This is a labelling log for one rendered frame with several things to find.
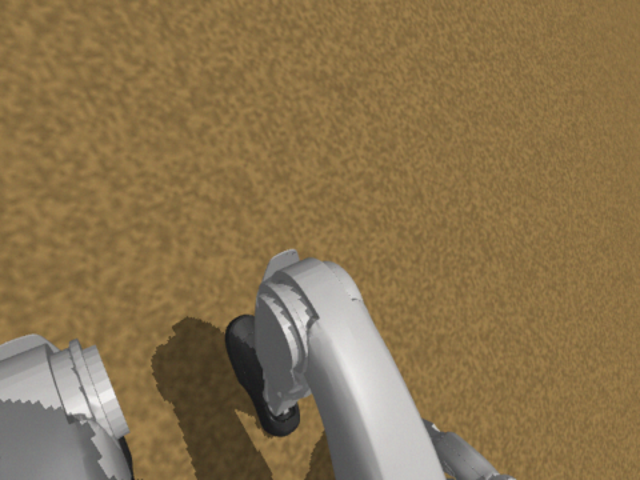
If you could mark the right robot hand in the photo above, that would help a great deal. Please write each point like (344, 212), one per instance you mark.
(458, 458)

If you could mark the right robot foot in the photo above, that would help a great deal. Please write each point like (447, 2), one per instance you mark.
(240, 345)

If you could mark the left robot foot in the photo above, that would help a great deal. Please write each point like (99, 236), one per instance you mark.
(127, 454)

